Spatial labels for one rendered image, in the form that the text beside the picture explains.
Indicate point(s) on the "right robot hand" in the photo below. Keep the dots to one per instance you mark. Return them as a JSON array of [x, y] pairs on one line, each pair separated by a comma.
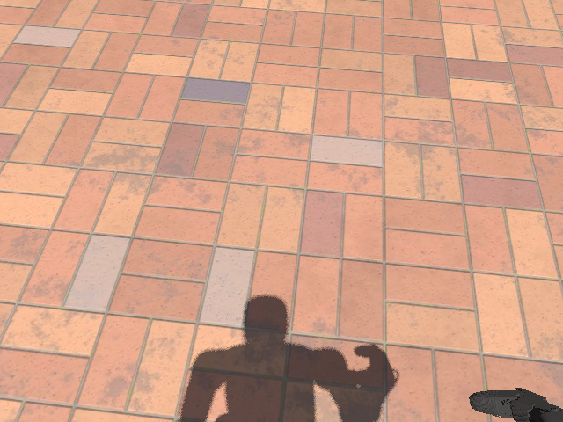
[[520, 404]]

